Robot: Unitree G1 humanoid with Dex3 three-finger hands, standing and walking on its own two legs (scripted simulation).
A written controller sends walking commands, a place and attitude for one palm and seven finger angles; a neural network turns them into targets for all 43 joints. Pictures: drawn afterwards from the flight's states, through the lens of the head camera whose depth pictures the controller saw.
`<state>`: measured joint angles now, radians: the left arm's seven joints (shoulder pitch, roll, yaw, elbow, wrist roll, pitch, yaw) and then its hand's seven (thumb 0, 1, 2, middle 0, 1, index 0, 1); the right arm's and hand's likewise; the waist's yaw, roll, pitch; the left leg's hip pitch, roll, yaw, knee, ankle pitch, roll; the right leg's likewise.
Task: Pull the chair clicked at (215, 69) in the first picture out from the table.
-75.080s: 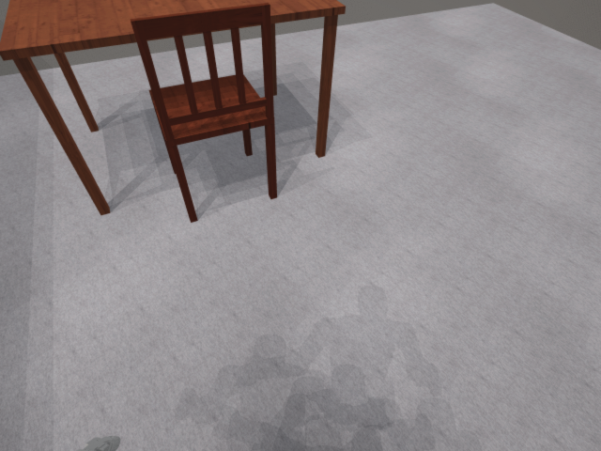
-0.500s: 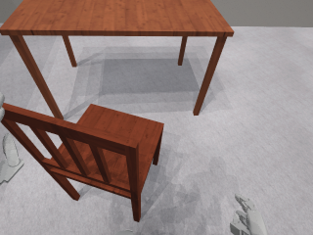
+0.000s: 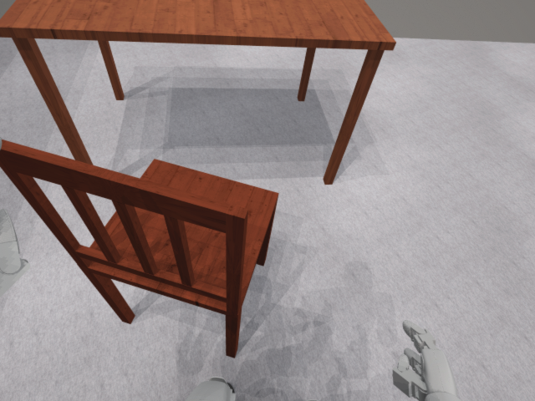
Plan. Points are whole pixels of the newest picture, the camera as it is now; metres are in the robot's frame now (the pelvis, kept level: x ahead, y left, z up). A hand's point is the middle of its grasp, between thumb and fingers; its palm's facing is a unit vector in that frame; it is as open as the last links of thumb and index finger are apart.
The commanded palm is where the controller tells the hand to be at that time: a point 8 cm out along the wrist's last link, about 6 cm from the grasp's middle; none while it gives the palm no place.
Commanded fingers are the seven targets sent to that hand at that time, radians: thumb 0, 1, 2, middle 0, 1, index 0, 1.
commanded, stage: step back with the hand held close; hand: left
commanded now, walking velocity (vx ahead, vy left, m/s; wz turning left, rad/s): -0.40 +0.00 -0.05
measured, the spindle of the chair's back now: (138, 240) +0.40 +0.27 -0.09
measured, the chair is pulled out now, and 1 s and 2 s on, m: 0.50 0.50 0.50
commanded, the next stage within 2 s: stop stepping back and stand still in 0.12 s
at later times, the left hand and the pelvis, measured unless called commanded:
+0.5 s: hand out of the picture +0.15 +0.27 +0.18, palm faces +0.40 -0.81 -0.43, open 7.4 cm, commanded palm +0.08 +0.30 +0.19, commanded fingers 0.00 0.90 0.90 -0.20 -0.30 -0.20 -0.30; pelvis -0.08 +0.01 +0.00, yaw -4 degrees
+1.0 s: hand out of the picture +0.08 +0.27 +0.16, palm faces +0.46 -0.81 -0.36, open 7.4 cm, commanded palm +0.02 +0.31 +0.19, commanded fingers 0.00 0.90 0.90 -0.20 -0.30 -0.20 -0.30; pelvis -0.12 +0.01 +0.01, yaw -1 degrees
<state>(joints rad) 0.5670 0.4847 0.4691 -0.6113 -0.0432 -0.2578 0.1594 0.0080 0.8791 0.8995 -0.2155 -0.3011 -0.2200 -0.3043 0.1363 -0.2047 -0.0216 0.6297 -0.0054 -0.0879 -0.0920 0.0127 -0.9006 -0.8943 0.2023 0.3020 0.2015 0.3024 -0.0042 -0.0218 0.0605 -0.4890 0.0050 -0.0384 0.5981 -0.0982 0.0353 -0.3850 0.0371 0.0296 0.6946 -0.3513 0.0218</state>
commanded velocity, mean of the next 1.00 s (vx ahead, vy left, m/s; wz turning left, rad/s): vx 0.04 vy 0.01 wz -0.01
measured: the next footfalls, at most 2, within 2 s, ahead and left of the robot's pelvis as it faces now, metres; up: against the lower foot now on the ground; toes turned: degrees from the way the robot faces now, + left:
right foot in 0.26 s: -0.07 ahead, -0.11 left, +0.00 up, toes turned -7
left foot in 0.42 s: +0.00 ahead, +0.08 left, +0.00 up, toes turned -4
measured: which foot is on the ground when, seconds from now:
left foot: down 0.00-0.28, up 0.30-0.40, down 0.42-0.70, up 0.72-0.90, down 0.92-1.00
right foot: up 0.00-0.24, down 0.26-1.00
